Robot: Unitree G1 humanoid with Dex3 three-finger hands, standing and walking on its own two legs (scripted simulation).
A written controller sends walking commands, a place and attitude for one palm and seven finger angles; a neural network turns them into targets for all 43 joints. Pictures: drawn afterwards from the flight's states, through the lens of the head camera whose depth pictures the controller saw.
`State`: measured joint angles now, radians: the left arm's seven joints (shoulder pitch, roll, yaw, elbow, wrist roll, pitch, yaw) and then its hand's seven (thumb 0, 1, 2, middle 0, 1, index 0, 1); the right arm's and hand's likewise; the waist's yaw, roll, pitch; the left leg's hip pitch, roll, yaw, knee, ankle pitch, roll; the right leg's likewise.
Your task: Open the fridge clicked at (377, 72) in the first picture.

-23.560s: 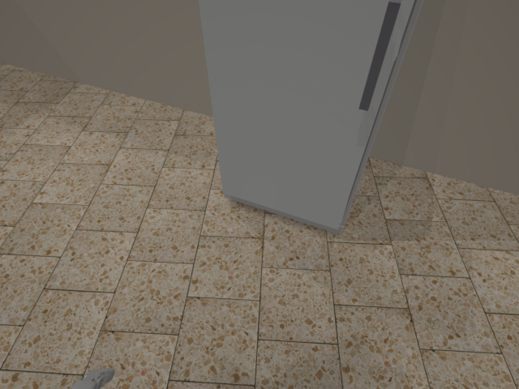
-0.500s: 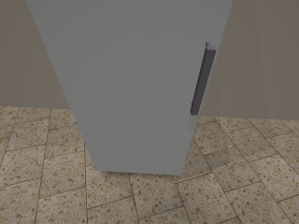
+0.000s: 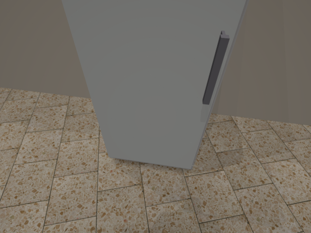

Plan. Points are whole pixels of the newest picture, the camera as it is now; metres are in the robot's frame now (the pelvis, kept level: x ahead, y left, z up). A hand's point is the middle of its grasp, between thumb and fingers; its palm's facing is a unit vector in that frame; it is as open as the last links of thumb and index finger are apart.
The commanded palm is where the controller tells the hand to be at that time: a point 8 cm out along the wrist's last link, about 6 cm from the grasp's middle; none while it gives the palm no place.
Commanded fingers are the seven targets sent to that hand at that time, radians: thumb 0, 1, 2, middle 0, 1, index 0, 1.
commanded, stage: come to a stop and stand still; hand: right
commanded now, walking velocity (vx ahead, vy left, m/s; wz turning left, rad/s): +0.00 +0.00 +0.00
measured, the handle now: (213, 70) +0.64 -0.16 +0.10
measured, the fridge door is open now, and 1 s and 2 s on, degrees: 0 0 0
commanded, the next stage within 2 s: look again from close up in 1.10 s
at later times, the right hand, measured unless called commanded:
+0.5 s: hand out of the picture +0.03 -0.20 -0.17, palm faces -0.01 +0.99 -0.16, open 7.3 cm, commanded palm none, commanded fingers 0.00 -0.90 -0.90 0.20 0.30 0.20 0.30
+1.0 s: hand out of the picture +0.02 -0.16 -0.17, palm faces +0.03 +0.98 -0.18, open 7.3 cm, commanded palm none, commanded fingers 0.00 -0.90 -0.90 0.20 0.30 0.20 0.30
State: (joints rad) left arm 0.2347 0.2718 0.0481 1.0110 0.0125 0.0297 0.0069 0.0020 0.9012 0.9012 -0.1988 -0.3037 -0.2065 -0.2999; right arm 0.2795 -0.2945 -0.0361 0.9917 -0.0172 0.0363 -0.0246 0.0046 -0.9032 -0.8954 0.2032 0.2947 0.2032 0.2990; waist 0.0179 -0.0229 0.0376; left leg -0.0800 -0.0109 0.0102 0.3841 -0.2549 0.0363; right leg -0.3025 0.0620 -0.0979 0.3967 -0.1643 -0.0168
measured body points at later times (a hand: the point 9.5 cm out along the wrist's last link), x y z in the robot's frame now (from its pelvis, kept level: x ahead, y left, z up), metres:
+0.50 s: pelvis +0.00 -0.03 +0.01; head +0.02 -0.04 +0.45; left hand -0.05 +0.18 -0.15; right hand +0.03 -0.25 -0.16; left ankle +0.02 +0.12 -0.71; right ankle +0.01 -0.10 -0.74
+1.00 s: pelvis +0.01 +0.01 +0.00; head +0.03 +0.01 +0.45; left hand +0.03 +0.24 -0.16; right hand +0.02 -0.21 -0.16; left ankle +0.01 +0.13 -0.74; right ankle +0.01 -0.10 -0.74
